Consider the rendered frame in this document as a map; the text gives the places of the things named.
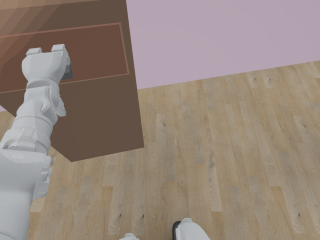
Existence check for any handle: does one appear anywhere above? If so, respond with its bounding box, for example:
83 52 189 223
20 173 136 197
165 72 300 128
61 60 73 80

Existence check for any robot left upper arm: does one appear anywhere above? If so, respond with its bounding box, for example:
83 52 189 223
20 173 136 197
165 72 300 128
0 149 52 240

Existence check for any right robot thigh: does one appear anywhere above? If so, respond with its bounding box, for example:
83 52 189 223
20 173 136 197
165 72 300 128
175 222 210 240

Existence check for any drawer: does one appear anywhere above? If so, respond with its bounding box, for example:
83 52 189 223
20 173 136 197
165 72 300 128
0 22 128 92

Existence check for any left robot hand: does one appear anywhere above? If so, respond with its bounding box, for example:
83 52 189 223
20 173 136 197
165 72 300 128
22 44 71 117

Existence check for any robot right shin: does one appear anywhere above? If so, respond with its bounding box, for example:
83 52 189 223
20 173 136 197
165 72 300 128
179 218 192 226

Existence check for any cabinet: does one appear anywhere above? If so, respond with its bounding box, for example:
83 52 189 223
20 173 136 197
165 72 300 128
0 0 145 162

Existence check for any left robot forearm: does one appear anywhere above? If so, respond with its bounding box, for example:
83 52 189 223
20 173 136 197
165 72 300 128
0 77 60 156

